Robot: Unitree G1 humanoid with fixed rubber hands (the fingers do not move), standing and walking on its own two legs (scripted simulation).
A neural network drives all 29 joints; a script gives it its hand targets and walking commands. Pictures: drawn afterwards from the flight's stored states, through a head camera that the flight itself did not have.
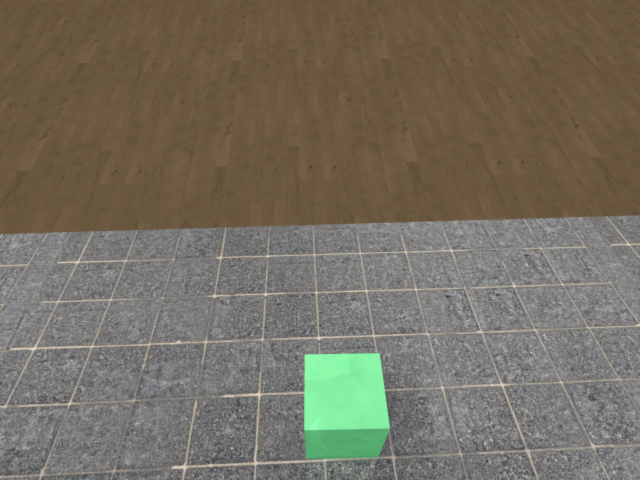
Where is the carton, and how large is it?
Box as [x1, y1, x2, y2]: [304, 353, 389, 458]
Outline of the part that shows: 379,353 305,354 304,434 306,458 378,456 389,429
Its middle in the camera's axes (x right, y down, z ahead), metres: +0.06 +0.46 +1.10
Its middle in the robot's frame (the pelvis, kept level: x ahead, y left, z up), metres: +0.47 -0.05 -0.65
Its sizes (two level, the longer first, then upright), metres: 0.210 0.200 0.250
